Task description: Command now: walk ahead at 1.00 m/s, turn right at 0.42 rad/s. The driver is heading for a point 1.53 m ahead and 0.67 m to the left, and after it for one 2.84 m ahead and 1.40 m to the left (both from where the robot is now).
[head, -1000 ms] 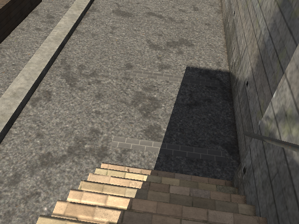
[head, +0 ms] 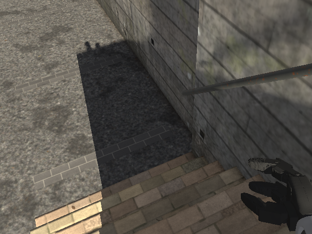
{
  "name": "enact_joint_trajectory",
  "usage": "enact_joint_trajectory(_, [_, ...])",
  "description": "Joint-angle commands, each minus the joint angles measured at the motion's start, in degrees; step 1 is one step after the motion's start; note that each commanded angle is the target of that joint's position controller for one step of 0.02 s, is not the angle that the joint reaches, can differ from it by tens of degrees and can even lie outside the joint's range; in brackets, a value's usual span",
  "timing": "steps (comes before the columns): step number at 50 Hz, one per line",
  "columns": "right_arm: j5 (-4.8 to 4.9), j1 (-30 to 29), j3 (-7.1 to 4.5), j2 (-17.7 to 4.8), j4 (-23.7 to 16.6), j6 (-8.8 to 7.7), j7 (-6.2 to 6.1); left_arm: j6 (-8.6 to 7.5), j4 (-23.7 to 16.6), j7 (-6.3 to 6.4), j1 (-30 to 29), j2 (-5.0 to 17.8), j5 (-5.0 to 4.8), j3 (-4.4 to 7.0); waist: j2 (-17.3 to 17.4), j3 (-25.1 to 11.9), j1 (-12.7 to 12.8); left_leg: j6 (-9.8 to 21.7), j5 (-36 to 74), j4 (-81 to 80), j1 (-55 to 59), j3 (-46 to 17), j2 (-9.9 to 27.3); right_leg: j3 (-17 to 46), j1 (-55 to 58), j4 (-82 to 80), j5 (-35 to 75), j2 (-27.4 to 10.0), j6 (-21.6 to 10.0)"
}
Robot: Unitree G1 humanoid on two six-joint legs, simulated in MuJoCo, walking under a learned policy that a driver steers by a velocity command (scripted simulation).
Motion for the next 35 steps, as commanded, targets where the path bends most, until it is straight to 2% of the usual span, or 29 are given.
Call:
enact_joint_trajectory(1, [-1.23, -1.1, -2.05, -5.2, -3.5, 0.49, 2.06, 0.71, -5.8, 2.3, -5.1, 7.3, -0.3, 2.3, -6.0, -1.5, -0.6, 2.0, 11.6, -25.8, 13.7, -1.1, 4.8, 14.7, -2.2, -11.1, 10.3, -9.0, -2.9])
enact_joint_trajectory(2, [-0.45, 1.6, -2.76, -7.0, -2.7, 0.79, 2.74, 0.82, -6.9, 2.0, -8.3, 9.5, 0.65, 2.57, -10.4, -1.1, -2.1, 2.9, 8.1, -24.6, 16.0, -1.0, 5.8, 15.7, -3.2, -9.2, 14.5, -11.3, -3.7])
enact_joint_trajectory(4, [-0.32, 12.9, -3.53, -9.1, 2.4, 2.17, 2.52, 0.59, -9.1, -0.02, -12.8, 10.3, 2.33, 2.32, -15.4, -4.9, -6.3, 5.1, 6.1, -22.2, 28.4, 6.7, 4.8, 11.2, -7.7, -3.4, 24.9, -11.9, -2.3])
enact_joint_trajectory(6, [0.52, 23.9, -4.2, -10.0, 6.7, 3.34, 2.38, 0.41, -12.1, -1.17, -16.9, 9.8, 2.88, 1.92, -11.4, -3.9, -10.9, 7.4, -3.7, -30.4, 41.8, 14.2, 5.4, 6.2, -12.0, 6.3, 30.3, -11.5, 1.1])
enact_joint_trajectory(7, [1.18, 32.8, -3.97, -8.3, 11.0, 2.9, 2.43, -0.2, -10.0, -0.59, -13.7, 7.4, 2.01, 1.53, -6.4, -1.7, -13.3, 11.7, -13.2, -41.3, 41.7, 10.1, 8.6, 3.6, -11.1, 25.4, 24.8, -12.3, 3.1])
enact_joint_trajectory(8, [-1.29, 40.3, -2.45, -8.0, 14.0, 1.8, 3.81, -1.26, -13.1, -1.5, -18.5, 4.3, 2.78, 1.36, 11.9, 1.0, -15.9, 14.8, 14.0, -25.9, 46.0, 7.8, 9.3, -5.6, -26.7, 61.9, -1.1, -3.8, 9.0])
enact_joint_trajectory(9, [1.02, 40.6, -2.68, -8.7, 16.9, 1.74, 5.81, -2.58, -13.9, -1.59, -11.9, 2.4, 1.34, 1.34, 23.5, 4.3, -9.1, 21.2, 24.5, -20.1, 52.8, -5.2, 9.1, -8.7, -47.9, 77.3, -26.5, 0.7, 13.2])
enact_joint_trajectory(10, [2.86, 41.9, -3.25, -10.9, 18.2, 1.5, 6.54, -4.23, -16.3, -1.6, -10.2, 2.0, -0.05, 0.96, 24.5, 4.0, -6.7, 25.1, 14.9, -26.6, 52.4, -17.4, 10.1, -9.2, -54.4, 75.4, -27.4, -1.9, 13.4])
enact_joint_trajectory(11, [3.06, 39.9, -4.78, -16.7, 19.0, 0.86, 6.41, -5.75, -20.8, -1.92, -13.2, 1.0, -3.56, 0.01, 19.8, -0.1, -5.3, 31.4, -19.0, -37.8, 50.2, -41.0, 19.2, -7.6, -56.5, 67.1, -20.7, -6.5, 13.1])
enact_joint_trajectory(12, [1.67, 33.5, -3.81, -14.6, 17.4, -0.1, 4.9, -5.37, -24.3, -1.66, -29.0, 1.9, -3.91, -0.51, 0.7, 7.9, -6.8, 29.3, -39.4, -41.7, 39.1, -46.4, 24.9, -1.0, -60.9, 57.0, -10.3, -13.7, 12.2])
enact_joint_trajectory(13, [-0.89, 24.0, -2.0, -11.9, 13.0, -0.1, 3.29, -4.33, -26.1, -1.69, -34.3, 2.8, -2.81, -0.39, -10.3, 6.0, -4.0, 25.5, -53.2, -40.7, 31.1, -43.9, 22.0, 0.5, -55.1, 48.7, -3.1, -16.0, 11.8])
enact_joint_trajectory(14, [-1.09, 16.5, -0.92, -11.2, 9.7, -0.31, 1.23, -3.69, -25.5, -2.26, -31.9, 0.2, -1.42, -1.08, -7.4, 5.2, -1.9, 22.2, -55.4, -36.6, 23.7, -39.7, 18.8, 2.4, -50.0, 44.1, 3.4, -16.8, 13.3])
enact_joint_trajectory(15, [-1.35, 12.1, -0.13, -9.8, 5.7, -0.05, 0.38, -2.57, -24.0, -2.42, -25.3, 3.3, -0.88, 0.3, -7.6, 4.5, 0.3, 19.1, -56.4, -33.5, 19.0, -32.5, 13.4, 0.8, -45.0, 31.4, 15.8, -15.8, 15.8])
enact_joint_trajectory(16, [-0.13, 13.3, 0.29, -9.2, 5.8, 0.45, -1.08, -2.21, -24.1, -2.85, -24.4, 2.4, 1.19, -0.33, -4.8, 3.6, -1.6, 18.2, -55.3, -35.3, 10.1, -28.1, 11.4, -0.3, -30.6, 23.5, 27.5, -16.1, 17.9])
enact_joint_trajectory(17, [0.49, 15.3, -0.13, -9.8, 6.4, 1.0, -2.22, -1.59, -24.4, -3.24, -23.8, 1.4, 3.22, -0.93, -7.2, 3.1, -2.1, 16.6, -52.2, -36.6, -0.7, -23.0, 8.1, -2.5, -13.8, 11.6, 38.3, -15.5, 18.7])
enact_joint_trajectory(18, [1.74, 17.8, -0.92, -10.4, 7.5, 2.01, -2.77, -1.62, -25.6, -3.83, -25.9, 0.3, 4.0, -1.45, -5.4, 2.7, -4.1, 17.1, -47.8, -40.0, -6.1, -19.1, 5.9, -7.6, -0.2, 1.5, 37.7, -12.7, 19.6])
enact_joint_trajectory(20, [1.33, 15.6, -1.15, -10.5, 6.4, 2.56, -3.44, -2.56, -24.3, -4.95, -23.5, 4.1, 0.92, 0.48, 5.1, -0.3, -4.4, 18.8, -33.7, -38.0, -1.8, -15.6, 4.3, -8.6, 10.1, -0.5, 43.0, -11.8, 20.0])
enact_joint_trajectory(21, [1.4, 14.8, -1.58, -11.0, 5.6, 2.91, -3.76, -3.4, -25.1, -5.22, -24.3, 5.8, 0.77, 0.78, 8.7, -1.2, -4.8, 19.4, -27.4, -36.9, 5.4, -14.6, 4.2, -9.6, 11.0, -6.8, 40.5, -11.5, 19.9])
enact_joint_trajectory(23, [-0.29, 13.4, -1.34, -9.6, 4.1, 4.21, -4.24, -4.82, -24.2, -5.91, -21.2, 10.5, 1.82, 2.68, 10.9, -3.8, -2.5, 18.0, -7.4, -29.7, 21.3, -16.5, 3.4, -8.6, 14.3, -20.2, 37.9, -11.6, 19.6])
enact_joint_trajectory(24, [-0.72, 11.4, -0.86, -8.7, 4.3, 4.73, -3.91, -5.06, -23.2, -6.43, -16.0, 10.2, 2.79, 2.84, 12.0, -6.6, 2.2, 15.7, 5.4, -20.6, 27.8, -16.6, 1.5, -8.5, 18.8, -27.4, 34.7, -12.2, 19.3])
enact_joint_trajectory(25, [0.07, 16.6, -0.73, -7.2, 4.3, 5.03, -3.77, -5.5, -23.0, -6.59, -14.2, 11.1, 2.98, 2.96, 5.6, -12.0, 0.5, 12.6, -1.3, -11.0, 33.2, -16.7, 0.0, -2.8, 23.9, -36.3, 42.6, -16.9, 17.1])
enact_joint_trajectory(26, [0.03, 28.2, 0.11, -2.2, 5.8, 4.88, -2.88, -5.34, -22.1, -7.1, -15.0, 9.0, 4.13, 1.65, -11.8, -19.9, -5.7, 10.3, -18.2, -2.6, 19.0, -15.7, -1.5, 4.9, 40.4, -26.5, 70.0, -24.0, 11.4])
enact_joint_trajectory(27, [0.58, 27.6, 1.15, 1.4, 5.6, 3.85, -2.29, -4.5, -19.1, -7.42, -10.1, 8.9, 3.53, 1.96, -21.5, -19.4, -4.3, 8.2, -49.9, 6.5, 3.4, -15.7, -7.2, 11.8, 47.7, -26.5, 80.5, -28.7, 6.7])
enact_joint_trajectory(28, [0.45, 16.6, 0.42, -1.5, 2.2, 3.36, -2.46, -3.95, -17.5, -7.38, -5.5, 10.8, 1.58, 2.84, -16.4, -11.4, -0.5, 8.4, -54.5, 13.3, -4.7, -14.1, -9.6, 13.2, 42.1, -30.5, 83.3, -27.3, 7.9])
enact_joint_trajectory(29, [2.49, 17.6, 0.03, -1.9, -0.9, 2.9, -2.64, -4.54, -17.1, -8.29, -7.0, 14.9, 1.87, 3.8, -18.3, -10.0, -4.3, 7.1, -51.9, 21.7, -8.8, -11.7, -7.6, 17.9, 35.5, -28.9, 88.4, -35.9, 3.2])
enact_joint_trajectory(30, [1.75, 16.7, -0.03, -3.5, -1.4, 3.76, -2.59, -4.61, -15.6, -8.62, -9.1, 12.8, 1.48, 3.09, -13.4, -6.1, -5.8, 5.4, -47.8, 23.3, -11.8, -7.6, -2.7, 13.3, 29.2, -26.6, 86.6, -37.2, 0.9])
enact_joint_trajectory(32, [2.04, 11.2, -0.12, -5.2, -3.0, 6.17, -2.73, -4.07, -15.3, -7.89, -15.1, 11.8, 2.82, 2.51, -8.7, -4.9, -6.7, 4.1, -37.5, 23.1, -7.3, -1.1, 0.0, 4.7, 13.9, -29.0, 54.3, -33.4, 2.0])
enact_joint_trajectory(33, [1.34, 11.8, 0.04, -5.9, -2.6, 6.75, -2.85, -3.93, -15.5, -7.48, -17.9, 13.5, 3.23, 2.35, -9.1, -5.1, -7.3, 4.8, -28.8, 26.4, -6.2, -0.2, 0.6, 3.5, 9.8, -27.0, 49.3, -34.6, 3.0])
enact_joint_trajectory(35, [1.71, 10.1, 0.42, -6.2, -3.6, 7.54, -2.76, -3.56, -15.8, -6.72, -18.6, 15.1, 3.33, 1.99, -8.0, -4.2, -7.2, 5.2, -25.8, 28.6, -6.4, 2.3, 1.3, -0.4, 4.2, -26.8, 39.5, -34.9, 4.9])
Velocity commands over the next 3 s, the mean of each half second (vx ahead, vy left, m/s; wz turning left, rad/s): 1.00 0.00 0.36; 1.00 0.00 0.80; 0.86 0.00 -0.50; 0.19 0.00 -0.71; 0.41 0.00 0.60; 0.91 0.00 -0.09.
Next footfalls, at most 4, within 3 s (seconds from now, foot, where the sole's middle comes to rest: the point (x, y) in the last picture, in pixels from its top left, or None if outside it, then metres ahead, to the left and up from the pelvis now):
0.14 left None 0.15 0.19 -0.91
0.48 right None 0.32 -0.11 -0.91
0.88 left None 0.24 0.21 -0.91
1.22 right None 0.41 0.16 -1.13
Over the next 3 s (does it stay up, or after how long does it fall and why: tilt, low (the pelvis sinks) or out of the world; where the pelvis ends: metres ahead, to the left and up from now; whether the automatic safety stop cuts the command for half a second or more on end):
stays up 0.60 0.50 -0.69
